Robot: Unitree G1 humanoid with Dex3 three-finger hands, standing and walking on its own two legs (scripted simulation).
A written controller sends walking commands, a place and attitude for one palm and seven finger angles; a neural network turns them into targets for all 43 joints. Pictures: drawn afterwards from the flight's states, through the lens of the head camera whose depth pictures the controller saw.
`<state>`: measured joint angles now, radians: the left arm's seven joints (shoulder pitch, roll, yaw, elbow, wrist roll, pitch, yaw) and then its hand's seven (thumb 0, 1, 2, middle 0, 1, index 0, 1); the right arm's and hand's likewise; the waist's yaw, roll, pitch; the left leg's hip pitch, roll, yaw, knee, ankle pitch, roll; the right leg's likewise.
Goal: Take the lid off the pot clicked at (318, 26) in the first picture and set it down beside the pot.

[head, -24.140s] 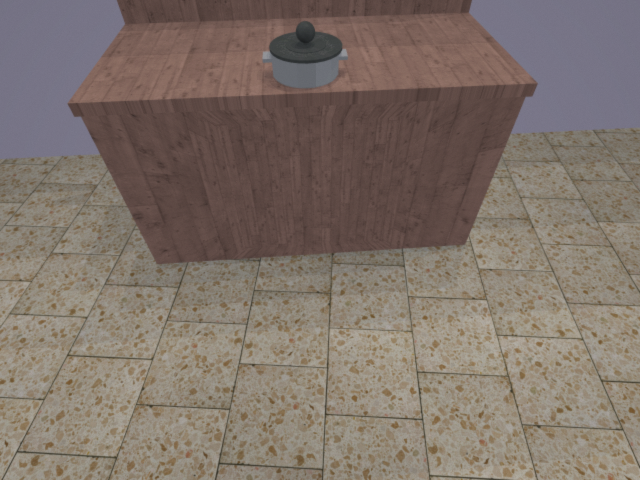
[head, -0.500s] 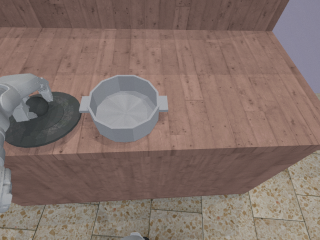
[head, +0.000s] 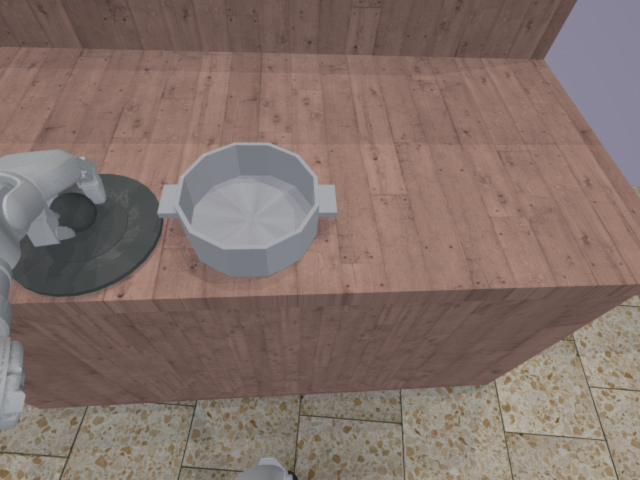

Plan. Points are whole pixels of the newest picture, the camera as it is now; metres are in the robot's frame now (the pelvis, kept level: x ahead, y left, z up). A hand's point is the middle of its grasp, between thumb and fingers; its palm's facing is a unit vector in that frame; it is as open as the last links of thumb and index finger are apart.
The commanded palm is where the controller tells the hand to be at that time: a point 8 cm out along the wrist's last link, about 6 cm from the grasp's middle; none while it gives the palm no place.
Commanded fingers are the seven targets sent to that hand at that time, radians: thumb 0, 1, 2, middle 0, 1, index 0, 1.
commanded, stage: open the fingers wide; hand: left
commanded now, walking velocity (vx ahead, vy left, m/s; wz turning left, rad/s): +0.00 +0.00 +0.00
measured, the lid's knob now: (73, 212) +0.45 +0.34 +0.04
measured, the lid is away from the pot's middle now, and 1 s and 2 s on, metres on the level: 0.23 0.23 0.23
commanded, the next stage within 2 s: raise the empty hand in 0.80 s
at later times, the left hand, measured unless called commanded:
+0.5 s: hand (63, 216) +0.43 +0.33 +0.05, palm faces -0.43 -0.09 -0.90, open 9.8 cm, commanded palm +0.45 +0.33 +0.12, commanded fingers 0.00 -0.06 0.74 -0.39 -0.78 -0.39 -0.78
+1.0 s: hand (61, 213) +0.43 +0.34 +0.06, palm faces -0.42 -0.09 -0.90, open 11.1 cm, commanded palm +0.45 +0.33 +0.13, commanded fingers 0.00 -0.06 0.75 -0.39 -0.78 -0.39 -0.78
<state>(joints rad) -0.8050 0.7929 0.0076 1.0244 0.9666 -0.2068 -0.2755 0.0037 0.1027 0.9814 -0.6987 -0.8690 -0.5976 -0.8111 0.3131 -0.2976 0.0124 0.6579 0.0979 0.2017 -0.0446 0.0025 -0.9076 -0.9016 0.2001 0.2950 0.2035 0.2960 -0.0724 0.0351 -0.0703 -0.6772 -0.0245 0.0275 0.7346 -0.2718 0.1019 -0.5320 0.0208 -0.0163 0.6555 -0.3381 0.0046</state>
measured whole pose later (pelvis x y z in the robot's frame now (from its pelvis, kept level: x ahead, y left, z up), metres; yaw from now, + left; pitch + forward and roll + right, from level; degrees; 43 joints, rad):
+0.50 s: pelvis +0.01 +0.00 +0.00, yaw +0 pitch +13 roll -4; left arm -0.77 0.80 0.03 1.00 0.98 -0.20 -0.27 0.00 0.06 0.82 -0.50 -0.81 -0.48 -0.80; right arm 0.32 -0.30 0.01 0.65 0.10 0.19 -0.05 0.00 -0.91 -0.90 0.20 0.29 0.20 0.30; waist -0.08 0.03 -0.06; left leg -0.68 -0.02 0.03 0.74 -0.28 0.10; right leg -0.53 0.03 -0.01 0.65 -0.34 0.01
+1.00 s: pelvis +0.01 +0.00 +0.00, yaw +0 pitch +13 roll -4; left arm -0.77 0.80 0.03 0.98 0.98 -0.20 -0.28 0.00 -0.05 0.74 -0.40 -0.78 -0.40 -0.77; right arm 0.30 -0.30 0.01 0.64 0.09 0.20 -0.05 0.00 -0.91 -0.90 0.20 0.29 0.20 0.30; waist -0.08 0.03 -0.06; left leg -0.68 -0.02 0.02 0.74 -0.29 0.10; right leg -0.53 0.02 -0.02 0.65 -0.35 0.01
